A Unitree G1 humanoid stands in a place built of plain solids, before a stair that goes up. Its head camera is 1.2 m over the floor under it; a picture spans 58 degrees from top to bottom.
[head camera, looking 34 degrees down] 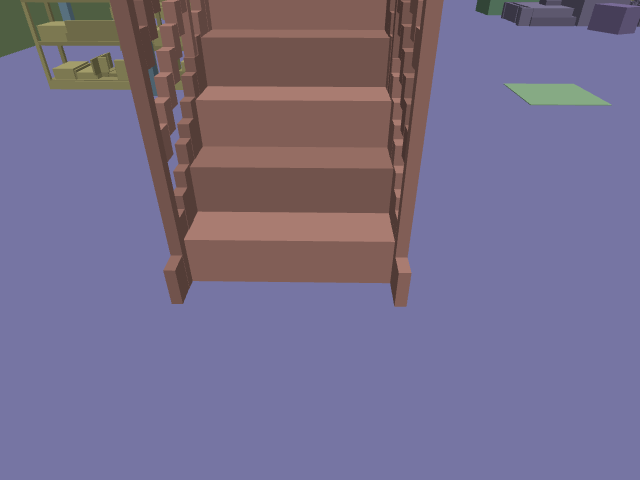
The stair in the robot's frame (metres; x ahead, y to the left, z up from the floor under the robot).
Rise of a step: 0.22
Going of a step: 0.23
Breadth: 0.95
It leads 1 degrees to the right of straight ahead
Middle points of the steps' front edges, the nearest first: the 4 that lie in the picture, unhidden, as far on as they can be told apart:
1.45 0.13 0.22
1.68 0.12 0.43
1.91 0.12 0.65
2.14 0.11 0.86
